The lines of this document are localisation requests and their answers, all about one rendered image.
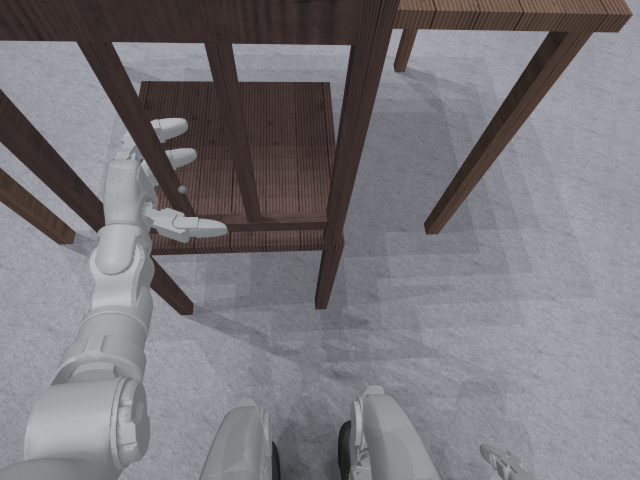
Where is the left robot thigh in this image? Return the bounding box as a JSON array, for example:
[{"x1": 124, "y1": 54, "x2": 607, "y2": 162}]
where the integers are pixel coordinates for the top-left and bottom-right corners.
[{"x1": 199, "y1": 406, "x2": 272, "y2": 480}]

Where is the left robot forearm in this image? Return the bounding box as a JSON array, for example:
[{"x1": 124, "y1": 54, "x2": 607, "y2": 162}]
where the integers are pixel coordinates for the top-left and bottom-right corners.
[{"x1": 23, "y1": 223, "x2": 155, "y2": 461}]

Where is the robot right hand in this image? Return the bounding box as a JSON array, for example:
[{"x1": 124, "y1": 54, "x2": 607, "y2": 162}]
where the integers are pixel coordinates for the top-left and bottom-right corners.
[{"x1": 480, "y1": 444, "x2": 538, "y2": 480}]

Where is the left robot upper arm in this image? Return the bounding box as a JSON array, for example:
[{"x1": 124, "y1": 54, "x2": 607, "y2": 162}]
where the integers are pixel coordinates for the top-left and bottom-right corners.
[{"x1": 0, "y1": 376, "x2": 150, "y2": 480}]

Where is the robot right shin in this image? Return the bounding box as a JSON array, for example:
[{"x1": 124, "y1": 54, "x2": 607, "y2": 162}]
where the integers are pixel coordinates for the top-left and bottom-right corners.
[{"x1": 348, "y1": 386, "x2": 384, "y2": 480}]

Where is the chair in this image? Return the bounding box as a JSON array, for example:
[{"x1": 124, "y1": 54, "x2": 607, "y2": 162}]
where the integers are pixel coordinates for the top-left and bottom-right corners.
[{"x1": 0, "y1": 0, "x2": 400, "y2": 315}]

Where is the robot left hand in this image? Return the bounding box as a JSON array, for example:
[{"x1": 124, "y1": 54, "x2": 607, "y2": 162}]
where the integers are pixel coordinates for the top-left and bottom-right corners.
[{"x1": 103, "y1": 118, "x2": 228, "y2": 243}]

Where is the table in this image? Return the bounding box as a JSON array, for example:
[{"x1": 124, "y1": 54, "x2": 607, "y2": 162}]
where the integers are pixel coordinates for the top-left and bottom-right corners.
[{"x1": 0, "y1": 0, "x2": 633, "y2": 245}]

